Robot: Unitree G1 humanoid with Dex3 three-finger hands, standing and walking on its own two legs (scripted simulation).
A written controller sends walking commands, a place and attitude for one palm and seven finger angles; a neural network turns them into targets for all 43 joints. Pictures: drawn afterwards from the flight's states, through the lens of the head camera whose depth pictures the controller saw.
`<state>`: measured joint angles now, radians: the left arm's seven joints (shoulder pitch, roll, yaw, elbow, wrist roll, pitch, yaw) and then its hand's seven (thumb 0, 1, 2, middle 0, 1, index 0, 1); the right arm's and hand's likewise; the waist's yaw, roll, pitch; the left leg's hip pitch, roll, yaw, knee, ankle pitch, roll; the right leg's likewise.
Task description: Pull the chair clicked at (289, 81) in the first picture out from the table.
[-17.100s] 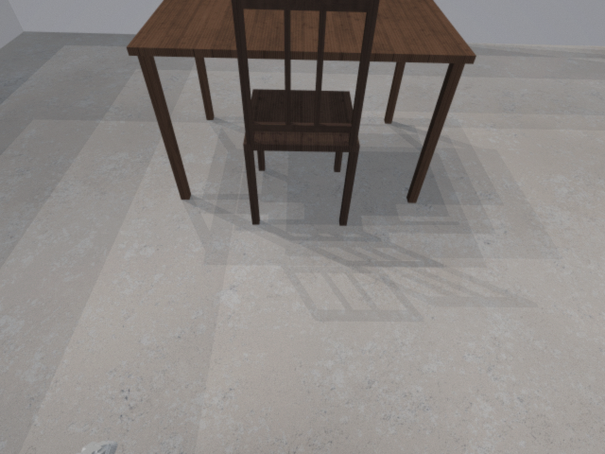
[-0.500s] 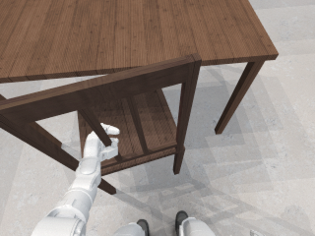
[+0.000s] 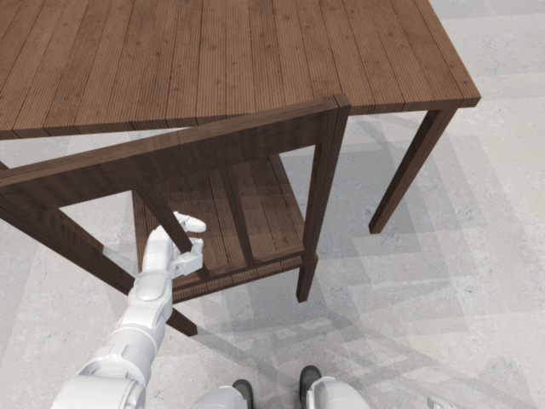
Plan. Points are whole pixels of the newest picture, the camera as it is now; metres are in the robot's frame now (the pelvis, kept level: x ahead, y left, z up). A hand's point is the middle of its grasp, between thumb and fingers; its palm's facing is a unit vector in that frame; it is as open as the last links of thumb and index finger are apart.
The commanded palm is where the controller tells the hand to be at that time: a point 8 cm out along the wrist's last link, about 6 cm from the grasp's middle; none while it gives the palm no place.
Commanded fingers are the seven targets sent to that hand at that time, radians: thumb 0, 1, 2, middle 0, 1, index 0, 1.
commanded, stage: step backward, pulling the chair out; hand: left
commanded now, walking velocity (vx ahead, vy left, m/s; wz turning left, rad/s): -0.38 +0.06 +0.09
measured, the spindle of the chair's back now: (182, 241) +0.37 +0.16 -0.06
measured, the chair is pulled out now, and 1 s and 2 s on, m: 0.13 0.14 0.14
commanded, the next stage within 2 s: stop walking, hand still on the chair in 0.74 s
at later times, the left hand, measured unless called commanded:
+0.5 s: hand (195, 256) +0.35 +0.14 -0.07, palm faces +0.00 -0.98 -0.19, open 5.2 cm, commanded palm +0.34 +0.19 -0.06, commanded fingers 0.00 0.90 0.90 -0.50 -1.45 -0.50 -1.45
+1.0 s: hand (196, 258) +0.34 +0.13 -0.07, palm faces +0.02 -0.98 -0.18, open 5.2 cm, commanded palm +0.32 +0.18 -0.05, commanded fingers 0.00 0.90 0.90 -0.50 -1.45 -0.50 -1.45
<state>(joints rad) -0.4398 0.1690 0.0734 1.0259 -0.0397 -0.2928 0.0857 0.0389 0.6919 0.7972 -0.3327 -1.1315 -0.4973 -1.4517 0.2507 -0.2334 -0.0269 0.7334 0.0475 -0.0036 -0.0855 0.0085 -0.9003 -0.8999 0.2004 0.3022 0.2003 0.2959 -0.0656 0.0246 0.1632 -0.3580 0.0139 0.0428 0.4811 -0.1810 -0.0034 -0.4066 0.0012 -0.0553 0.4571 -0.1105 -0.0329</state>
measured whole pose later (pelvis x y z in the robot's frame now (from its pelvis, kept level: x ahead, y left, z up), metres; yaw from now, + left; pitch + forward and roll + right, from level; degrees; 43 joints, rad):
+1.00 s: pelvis +0.00 +0.00 +0.00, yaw +0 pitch +1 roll +0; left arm -0.36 0.17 0.05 0.87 -0.06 -0.20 0.10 0.04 0.70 0.78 -0.29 -1.16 -0.50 -1.45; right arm 0.24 -0.22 -0.01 0.67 0.04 0.04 -0.10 0.01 -0.90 -0.90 0.20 0.30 0.20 0.30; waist -0.07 0.02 0.19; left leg -0.32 0.02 0.04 0.50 -0.20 0.00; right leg -0.36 0.01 -0.05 0.46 -0.12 -0.03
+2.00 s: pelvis +0.07 +0.00 +0.00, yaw +2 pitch +5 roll +0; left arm -0.05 0.14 -0.02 0.59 -0.07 -0.08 0.06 0.05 0.57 0.72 -0.26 -1.22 -0.50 -1.45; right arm 0.25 -0.25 0.01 0.66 0.05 -0.03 -0.01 0.01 -0.90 -0.90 0.20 0.30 0.20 0.30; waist -0.07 0.02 0.00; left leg -0.32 0.01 0.01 0.55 -0.31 0.00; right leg -0.37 -0.01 -0.09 0.55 -0.27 -0.03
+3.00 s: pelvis +0.06 +0.01 -0.04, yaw +3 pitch +11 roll +0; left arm 0.28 0.16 -0.07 0.10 -0.07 0.13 0.05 -0.01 -0.54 0.20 -0.01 -0.01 0.00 -0.01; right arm 0.25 -0.27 0.02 0.51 0.05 -0.13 -0.03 0.01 -0.90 -0.90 0.20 0.30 0.20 0.30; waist -0.04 0.05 -0.08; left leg -0.60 0.00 -0.02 0.87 -0.46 0.00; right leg -0.63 -0.03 -0.11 0.85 -0.41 -0.03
